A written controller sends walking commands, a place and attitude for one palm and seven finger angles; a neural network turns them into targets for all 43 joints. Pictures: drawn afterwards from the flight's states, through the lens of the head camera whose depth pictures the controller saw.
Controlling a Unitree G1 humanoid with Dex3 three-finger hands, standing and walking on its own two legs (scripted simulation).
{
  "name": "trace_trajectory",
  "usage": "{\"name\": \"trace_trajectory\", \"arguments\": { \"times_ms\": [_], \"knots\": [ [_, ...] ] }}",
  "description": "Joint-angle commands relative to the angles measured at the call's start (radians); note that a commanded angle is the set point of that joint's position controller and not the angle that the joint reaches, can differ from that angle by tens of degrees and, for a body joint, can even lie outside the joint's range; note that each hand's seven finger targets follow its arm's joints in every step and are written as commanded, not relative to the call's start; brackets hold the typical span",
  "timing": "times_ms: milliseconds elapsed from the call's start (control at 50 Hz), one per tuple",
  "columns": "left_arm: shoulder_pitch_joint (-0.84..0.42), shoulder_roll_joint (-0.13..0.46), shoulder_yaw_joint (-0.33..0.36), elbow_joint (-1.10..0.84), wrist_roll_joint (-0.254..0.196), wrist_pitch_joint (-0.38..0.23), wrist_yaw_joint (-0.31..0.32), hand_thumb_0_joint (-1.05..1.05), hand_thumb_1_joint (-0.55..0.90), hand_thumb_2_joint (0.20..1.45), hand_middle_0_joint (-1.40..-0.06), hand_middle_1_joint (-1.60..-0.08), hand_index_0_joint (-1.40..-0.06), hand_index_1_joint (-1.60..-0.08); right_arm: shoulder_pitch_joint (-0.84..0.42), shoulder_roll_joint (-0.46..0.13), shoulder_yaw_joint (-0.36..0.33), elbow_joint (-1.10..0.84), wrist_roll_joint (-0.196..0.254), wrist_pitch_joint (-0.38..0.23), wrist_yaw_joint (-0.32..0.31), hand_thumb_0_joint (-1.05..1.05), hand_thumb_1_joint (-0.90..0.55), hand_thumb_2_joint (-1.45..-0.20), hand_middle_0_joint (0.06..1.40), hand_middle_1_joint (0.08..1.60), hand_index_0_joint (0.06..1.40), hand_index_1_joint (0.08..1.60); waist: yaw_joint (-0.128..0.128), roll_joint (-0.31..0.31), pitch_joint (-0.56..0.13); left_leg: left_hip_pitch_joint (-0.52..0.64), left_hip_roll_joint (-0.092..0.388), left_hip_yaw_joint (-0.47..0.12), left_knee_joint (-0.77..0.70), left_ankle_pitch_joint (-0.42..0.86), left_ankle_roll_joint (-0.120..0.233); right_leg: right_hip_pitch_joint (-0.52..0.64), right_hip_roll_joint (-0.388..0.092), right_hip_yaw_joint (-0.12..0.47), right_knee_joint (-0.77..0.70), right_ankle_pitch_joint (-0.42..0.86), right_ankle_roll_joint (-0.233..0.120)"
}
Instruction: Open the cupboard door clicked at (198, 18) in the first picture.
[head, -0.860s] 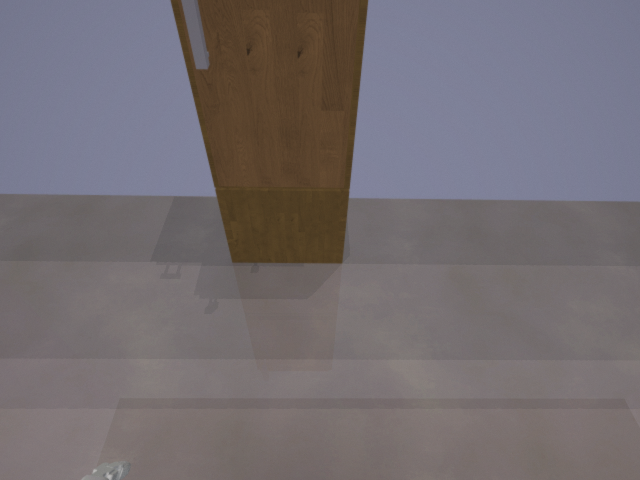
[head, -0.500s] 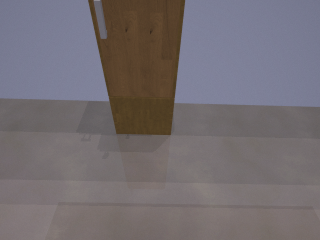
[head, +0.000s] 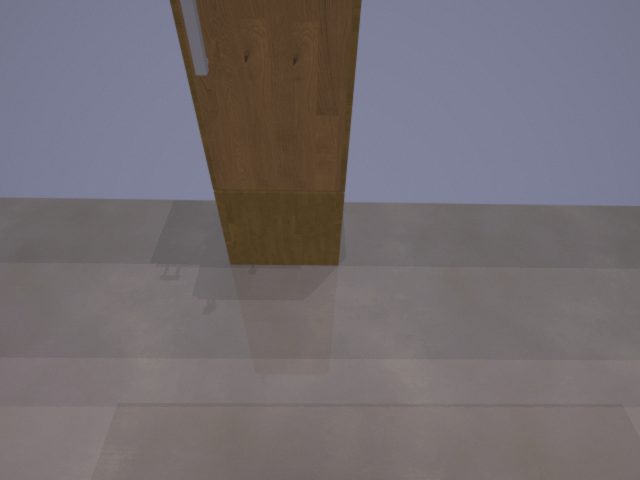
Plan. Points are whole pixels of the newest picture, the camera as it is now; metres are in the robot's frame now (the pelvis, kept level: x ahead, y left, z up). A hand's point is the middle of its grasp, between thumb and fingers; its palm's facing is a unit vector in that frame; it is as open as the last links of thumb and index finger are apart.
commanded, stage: look at it before walking up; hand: left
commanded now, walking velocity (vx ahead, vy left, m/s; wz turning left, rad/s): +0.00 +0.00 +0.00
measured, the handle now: (197, 34) +1.01 +0.35 +0.14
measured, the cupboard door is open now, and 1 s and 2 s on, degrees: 0 0 0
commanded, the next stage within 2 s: take the last steps up to it in 0.58 s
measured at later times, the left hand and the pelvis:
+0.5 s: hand out of the picture +0.07 +0.24 -0.16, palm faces -0.03 -0.94 -0.33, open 7.4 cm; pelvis +0.00 +0.00 +0.00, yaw +0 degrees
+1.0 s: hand out of the picture +0.04 +0.24 -0.18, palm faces +0.09 -0.97 -0.22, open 7.4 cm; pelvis +0.05 +0.03 +0.00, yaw +4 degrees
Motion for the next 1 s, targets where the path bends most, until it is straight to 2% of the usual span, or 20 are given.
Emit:
{"name": "trace_trajectory", "arguments": {
  "times_ms": [0,100,240,400,460,680,720,740,760,780,800,820,840,860,900,920,940,980],
  "knots": [
    [-0.048,0.203,0.038,-0.066,-0.003,-0.022,0.013,0.0,0.9,0.9,-0.2,-0.3,-0.2,-0.3,-0.063,-0.211,-0.038,-0.067,0.003,-0.025,-0.018,0.0,-0.9,-0.9,0.2,0.3,0.2,0.3,0.004,0.008,-0.013,-0.028,0.11,-0.101,-0.086,0.041,0.04,-0.008,-0.108,0.111,-0.093,0.008,-0.032],
    [-0.048,0.202,0.039,-0.068,-0.001,-0.021,0.012,0.0,0.9,0.9,-0.2,-0.3,-0.2,-0.3,-0.06,-0.21,-0.039,-0.066,0.003,-0.026,-0.017,0.0,-0.9,-0.9,0.2,0.3,0.2,0.3,0.004,0.015,-0.012,-0.031,0.109,-0.101,-0.091,0.025,0.04,-0.014,-0.106,0.112,-0.094,-0.008,-0.03],
    [-0.049,0.202,0.04,-0.067,-0.001,-0.024,0.013,0.0,0.9,0.9,-0.2,-0.3,-0.2,-0.3,-0.061,-0.209,-0.04,-0.068,0.004,-0.027,-0.017,0.0,-0.9,-0.9,0.2,0.3,0.2,0.3,0.002,0.0,-0.034,-0.009,0.113,-0.097,-0.082,0.066,0.039,-0.008,-0.11,0.11,-0.091,0.034,-0.031],
    [-0.048,0.206,0.039,-0.065,-0.002,-0.026,0.013,0.0,0.9,0.9,-0.2,-0.3,-0.2,-0.3,-0.068,-0.209,-0.038,-0.066,0.005,-0.026,-0.017,0.0,-0.9,-0.9,0.2,0.3,0.2,0.3,0.003,0.01,-0.034,-0.001,0.113,-0.095,-0.082,0.084,0.037,0.002,-0.111,0.113,-0.096,0.061,-0.032],
    [-0.045,0.206,0.04,-0.065,-0.002,-0.029,0.013,0.0,0.9,0.9,-0.2,-0.3,-0.2,-0.3,-0.066,-0.209,-0.037,-0.067,0.006,-0.027,-0.018,0.0,-0.9,-0.9,0.2,0.3,0.2,0.3,0.003,-0.001,-0.056,0.01,0.115,-0.093,-0.075,0.116,0.037,0.02,-0.115,0.111,-0.09,0.1,-0.033],
    [-0.043,0.207,0.04,-0.062,-0.002,-0.029,0.014,0.0,0.9,0.9,-0.2,-0.3,-0.2,-0.3,-0.077,-0.211,-0.035,-0.066,0.006,-0.026,-0.02,0.0,-0.9,-0.9,0.2,0.3,0.2,0.3,0.005,0.005,-0.055,0.026,0.118,-0.088,-0.078,0.147,0.035,0.029,-0.115,0.107,-0.092,0.146,-0.033],
    [0.01,0.127,0.025,-0.043,-0.001,-0.017,0.018,0.0,0.9,0.9,-0.2,-0.3,-0.2,-0.3,-0.024,-0.119,-0.014,-0.048,0.0,-0.011,-0.014,0.0,-0.9,-0.9,0.2,0.3,0.2,0.3,0.007,-0.01,-0.077,0.011,0.098,-0.066,-0.043,0.062,0.023,0.048,-0.124,0.106,-0.092,0.03,-0.024],
    [0.04,0.107,0.022,-0.035,0.002,-0.007,0.018,0.0,0.9,0.9,-0.2,-0.3,-0.2,-0.3,-0.001,-0.085,-0.007,-0.044,-0.003,-0.002,-0.011,0.0,-0.9,-0.9,0.2,0.3,0.2,0.3,0.015,-0.026,-0.048,-0.037,0.078,-0.048,-0.015,-0.027,0.02,0.046,-0.132,0.129,-0.108,-0.095,-0.028],
    [0.069,0.116,0.027,-0.031,0.004,0.0,0.016,0.0,0.9,0.9,-0.2,-0.3,-0.2,-0.3,0.012,-0.073,-0.005,-0.047,-0.008,0.004,-0.009,0.0,-0.9,-0.9,0.2,0.3,0.2,0.3,0.026,-0.056,-0.017,-0.104,0.051,-0.024,0.023,-0.12,0.015,0.051,-0.155,0.174,-0.145,-0.226,-0.043],
    [0.094,0.139,0.039,-0.034,0.007,0.003,0.014,0.0,0.9,0.9,-0.2,-0.3,-0.2,-0.3,0.02,-0.064,-0.007,-0.054,-0.011,0.009,-0.008,0.0,-0.9,-0.9,0.2,0.3,0.2,0.3,0.036,-0.115,0.02,-0.19,0.022,0.006,0.089,-0.193,0.009,0.064,-0.205,0.24,-0.193,-0.338,-0.072],
    [0.124,0.163,0.051,-0.038,0.01,0.006,0.015,0.0,0.9,0.9,-0.2,-0.3,-0.2,-0.3,0.015,-0.065,-0.011,-0.067,-0.013,0.014,-0.007,0.0,-0.9,-0.9,0.2,0.3,0.2,0.3,0.052,-0.173,0.056,-0.259,0.014,0.031,0.18,-0.235,0.006,0.056,-0.275,0.321,-0.25,-0.432,-0.111],
    [0.158,0.174,0.062,-0.044,0.014,0.005,0.018,0.0,0.9,0.9,-0.2,-0.3,-0.2,-0.3,0.007,-0.074,-0.02,-0.087,-0.015,0.015,-0.005,0.0,-0.9,-0.9,0.2,0.3,0.2,0.3,0.068,-0.193,0.07,-0.328,0.025,0.027,0.287,-0.282,0.009,0.073,-0.33,0.379,-0.278,-0.463,-0.151],
    [0.175,0.173,0.071,-0.052,0.016,-0.003,0.019,0.0,0.9,0.9,-0.2,-0.3,-0.2,-0.3,-0.003,-0.082,-0.03,-0.105,-0.014,0.011,-0.002,0.0,-0.9,-0.9,0.2,0.3,0.2,0.3,0.075,-0.16,0.091,-0.385,0.047,0.01,0.384,-0.29,0.014,0.081,-0.372,0.403,-0.284,-0.436,-0.183],
    [0.178,0.169,0.075,-0.057,0.016,-0.015,0.02,0.0,0.9,0.9,-0.2,-0.3,-0.2,-0.3,0.0,-0.079,-0.034,-0.116,-0.012,0.004,0.003,0.0,-0.9,-0.9,0.2,0.3,0.2,0.3,0.064,-0.127,0.095,-0.417,0.066,-0.002,0.436,-0.267,0.017,0.097,-0.386,0.393,-0.274,-0.366,-0.2],
    [0.16,0.154,0.079,-0.069,0.019,-0.031,0.018,0.0,0.9,0.9,-0.2,-0.3,-0.2,-0.3,0.018,-0.047,-0.038,-0.129,-0.006,-0.003,0.014,0.0,-0.9,-0.9,0.2,0.3,0.2,0.3,0.042,-0.097,0.084,-0.4,0.084,0.011,0.428,-0.235,0.013,0.101,-0.368,0.28,-0.232,-0.205,-0.195],
    [0.16,0.148,0.081,-0.073,0.02,-0.035,0.017,0.0,0.9,0.9,-0.2,-0.3,-0.2,-0.3,0.022,-0.033,-0.039,-0.138,-0.003,-0.005,0.019,0.0,-0.9,-0.9,0.2,0.3,0.2,0.3,0.038,-0.095,0.086,-0.368,0.086,0.027,0.391,-0.241,0.011,0.082,-0.361,0.234,-0.216,-0.167,-0.186],
    [0.151,0.141,0.082,-0.077,0.022,-0.037,0.017,0.0,0.9,0.9,-0.2,-0.3,-0.2,-0.3,0.041,-0.012,-0.038,-0.14,0.0,-0.008,0.022,0.0,-0.9,-0.9,0.2,0.3,0.2,0.3,0.024,-0.112,0.085,-0.316,0.09,0.036,0.332,-0.221,0.01,0.042,-0.35,0.189,-0.197,-0.139,-0.171],
    [0.131,0.123,0.082,-0.077,0.018,-0.033,0.014,0.0,0.9,0.9,-0.2,-0.3,-0.2,-0.3,0.136,0.017,-0.038,-0.12,0.0,-0.011,0.023,0.0,-0.9,-0.9,0.2,0.3,0.2,0.3,-0.02,-0.129,0.086,-0.117,0.055,0.106,0.202,-0.111,0.006,-0.107,-0.293,0.079,-0.151,-0.186,-0.121]
  ]
}}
